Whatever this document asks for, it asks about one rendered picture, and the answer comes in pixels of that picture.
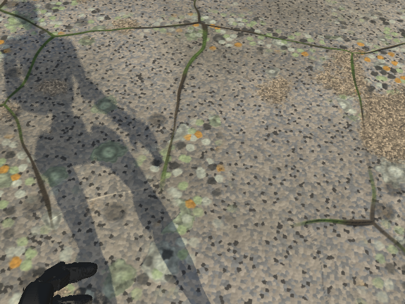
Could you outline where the left robot hand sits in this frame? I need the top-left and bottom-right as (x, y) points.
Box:
(18, 262), (97, 304)

